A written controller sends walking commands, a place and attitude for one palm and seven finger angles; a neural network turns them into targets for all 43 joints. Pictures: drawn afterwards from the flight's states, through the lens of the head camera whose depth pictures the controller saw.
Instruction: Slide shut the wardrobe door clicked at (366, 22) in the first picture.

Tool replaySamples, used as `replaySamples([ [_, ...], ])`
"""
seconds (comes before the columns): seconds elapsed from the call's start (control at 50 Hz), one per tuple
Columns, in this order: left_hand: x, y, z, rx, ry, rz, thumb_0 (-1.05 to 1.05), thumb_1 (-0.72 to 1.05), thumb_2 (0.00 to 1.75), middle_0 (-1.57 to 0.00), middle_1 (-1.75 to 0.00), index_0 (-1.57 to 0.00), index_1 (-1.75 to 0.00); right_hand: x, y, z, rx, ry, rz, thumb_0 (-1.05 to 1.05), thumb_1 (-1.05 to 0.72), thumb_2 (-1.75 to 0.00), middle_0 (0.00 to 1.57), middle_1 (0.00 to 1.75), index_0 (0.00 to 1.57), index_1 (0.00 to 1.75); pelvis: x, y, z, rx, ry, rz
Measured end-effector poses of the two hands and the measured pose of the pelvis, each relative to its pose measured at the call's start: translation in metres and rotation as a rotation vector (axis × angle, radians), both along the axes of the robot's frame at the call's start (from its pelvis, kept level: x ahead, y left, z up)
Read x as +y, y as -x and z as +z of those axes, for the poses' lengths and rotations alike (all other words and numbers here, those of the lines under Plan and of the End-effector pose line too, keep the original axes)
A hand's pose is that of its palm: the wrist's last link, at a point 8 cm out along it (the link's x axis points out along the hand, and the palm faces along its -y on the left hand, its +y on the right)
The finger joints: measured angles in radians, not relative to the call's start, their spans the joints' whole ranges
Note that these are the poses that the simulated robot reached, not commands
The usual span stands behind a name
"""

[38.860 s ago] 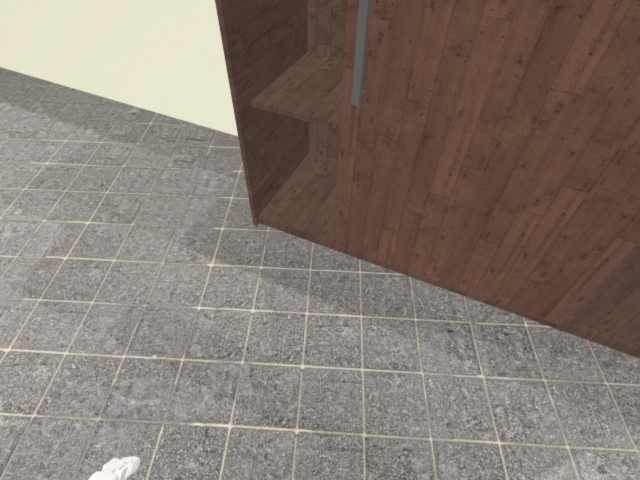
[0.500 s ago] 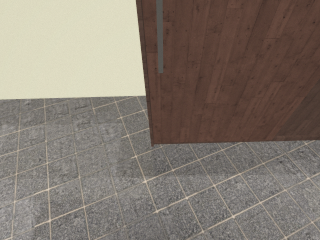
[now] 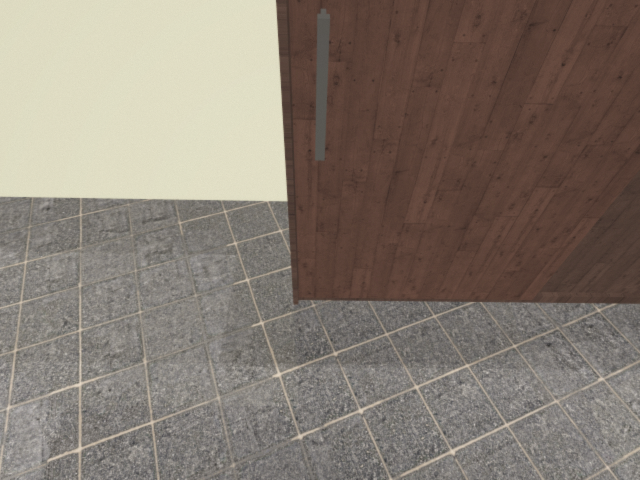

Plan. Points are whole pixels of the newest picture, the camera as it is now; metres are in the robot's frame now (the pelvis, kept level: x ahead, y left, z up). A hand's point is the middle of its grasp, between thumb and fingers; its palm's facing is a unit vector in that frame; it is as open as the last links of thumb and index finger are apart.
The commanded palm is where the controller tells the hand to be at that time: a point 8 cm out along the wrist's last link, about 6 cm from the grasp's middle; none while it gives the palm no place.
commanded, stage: let the arm hang, fingers relaxed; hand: right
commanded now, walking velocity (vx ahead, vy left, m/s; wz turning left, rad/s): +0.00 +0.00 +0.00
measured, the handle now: (321, 92) +0.79 +0.05 +0.08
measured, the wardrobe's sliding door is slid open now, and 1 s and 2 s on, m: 0.00 0.00 0.00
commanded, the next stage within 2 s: look to check the result in 0.10 s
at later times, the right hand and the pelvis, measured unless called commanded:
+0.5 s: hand out of the picture +0.11 -0.23 -0.15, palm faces -0.01 +0.94 -0.34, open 7.3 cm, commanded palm none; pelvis +0.04 +0.02 +0.00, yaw +0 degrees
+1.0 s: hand out of the picture +0.13 -0.20 -0.15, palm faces -0.03 +0.95 -0.32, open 7.3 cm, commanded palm none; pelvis +0.04 +0.03 +0.01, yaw +0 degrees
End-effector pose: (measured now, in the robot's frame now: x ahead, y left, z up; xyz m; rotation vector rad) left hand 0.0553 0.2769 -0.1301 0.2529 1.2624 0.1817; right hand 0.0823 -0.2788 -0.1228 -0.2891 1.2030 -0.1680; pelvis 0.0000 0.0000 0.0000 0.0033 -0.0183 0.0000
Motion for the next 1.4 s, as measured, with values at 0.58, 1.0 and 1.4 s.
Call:
replaySamples([
  [0.58,0.030,-0.073,0.010,-0.044,-0.025,-0.043,0.01,0.91,0.90,-0.20,-0.30,-0.20,-0.30,0.008,-0.030,0.009,0.027,0.036,-0.021,0.01,-0.91,-0.90,0.21,0.30,0.20,0.30,0.022,-0.041,0.005,0.002,0.003,-0.005],
  [1.0,0.048,-0.051,0.010,-0.001,-0.040,-0.002,0.01,0.91,0.90,-0.20,-0.30,-0.20,-0.30,0.029,-0.047,0.007,0.009,0.016,0.007,0.01,-0.91,-0.90,0.21,0.30,0.20,0.30,0.034,-0.045,0.006,-0.005,0.003,0.009],
  [1.4,0.050,-0.043,0.009,-0.003,-0.034,0.005,0.01,0.91,0.90,-0.20,-0.30,-0.20,-0.30,0.029,-0.037,0.008,0.019,0.025,0.002,0.01,-0.91,-0.90,0.21,0.30,0.20,0.30,0.038,-0.040,0.006,-0.012,0.002,0.014],
])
